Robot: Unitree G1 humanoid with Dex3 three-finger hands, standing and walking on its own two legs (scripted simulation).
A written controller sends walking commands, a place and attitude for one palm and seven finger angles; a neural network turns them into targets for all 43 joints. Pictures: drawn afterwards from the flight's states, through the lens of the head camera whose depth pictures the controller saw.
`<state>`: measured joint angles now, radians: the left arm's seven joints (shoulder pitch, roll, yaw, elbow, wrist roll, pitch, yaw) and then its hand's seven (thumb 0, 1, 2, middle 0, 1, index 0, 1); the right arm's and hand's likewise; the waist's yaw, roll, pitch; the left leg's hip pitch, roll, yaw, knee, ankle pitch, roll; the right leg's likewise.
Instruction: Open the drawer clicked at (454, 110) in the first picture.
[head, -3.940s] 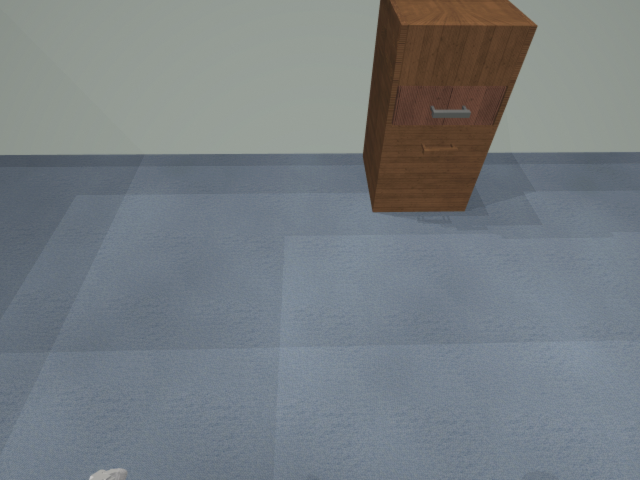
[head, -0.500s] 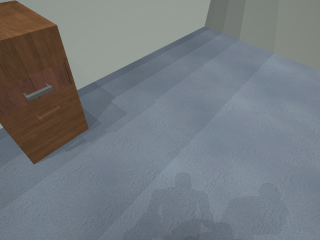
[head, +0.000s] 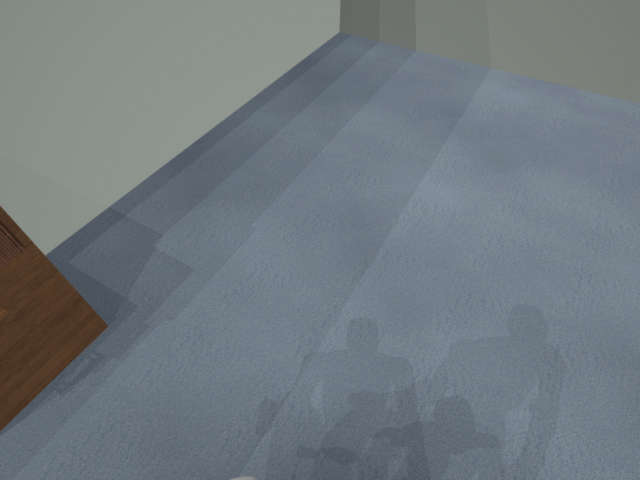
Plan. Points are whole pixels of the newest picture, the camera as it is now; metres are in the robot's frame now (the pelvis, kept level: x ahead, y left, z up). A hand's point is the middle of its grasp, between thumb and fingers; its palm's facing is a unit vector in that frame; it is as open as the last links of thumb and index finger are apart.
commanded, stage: walk to a spot facing it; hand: left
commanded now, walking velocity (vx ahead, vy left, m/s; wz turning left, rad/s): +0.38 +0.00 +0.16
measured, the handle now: out of the picture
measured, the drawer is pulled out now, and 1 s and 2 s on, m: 0.00 0.00 0.00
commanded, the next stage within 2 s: turn to face it in 0.32 s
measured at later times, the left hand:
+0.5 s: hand (170, 475) +0.16 +0.23 -0.18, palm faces +0.13 -0.98 -0.14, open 7.4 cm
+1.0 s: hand (196, 338) +0.36 +0.22 -0.13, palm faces +0.35 -0.91 -0.23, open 7.4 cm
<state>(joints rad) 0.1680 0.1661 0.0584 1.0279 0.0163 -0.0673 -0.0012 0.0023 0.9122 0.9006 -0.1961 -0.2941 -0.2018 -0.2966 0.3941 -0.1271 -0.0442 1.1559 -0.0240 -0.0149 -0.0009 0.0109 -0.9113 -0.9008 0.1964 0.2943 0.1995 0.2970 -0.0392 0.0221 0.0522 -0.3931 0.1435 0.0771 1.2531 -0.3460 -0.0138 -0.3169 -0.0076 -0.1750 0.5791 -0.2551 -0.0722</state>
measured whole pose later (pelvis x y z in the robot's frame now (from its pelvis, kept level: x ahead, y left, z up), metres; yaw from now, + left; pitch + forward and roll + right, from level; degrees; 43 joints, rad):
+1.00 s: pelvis +0.31 +0.02 +0.01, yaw +21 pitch -1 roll +1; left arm 0.16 0.14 0.04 0.90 0.02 0.00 0.03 0.00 0.90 0.90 -0.20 -0.29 -0.21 -0.30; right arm 0.24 -0.22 -0.09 0.99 -0.03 0.07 0.02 0.01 -0.91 -0.90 0.20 0.29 0.20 0.30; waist -0.04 0.03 0.05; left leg -0.50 0.04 0.04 1.15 -0.39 -0.06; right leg -0.25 -0.10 -0.22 0.52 -0.25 -0.03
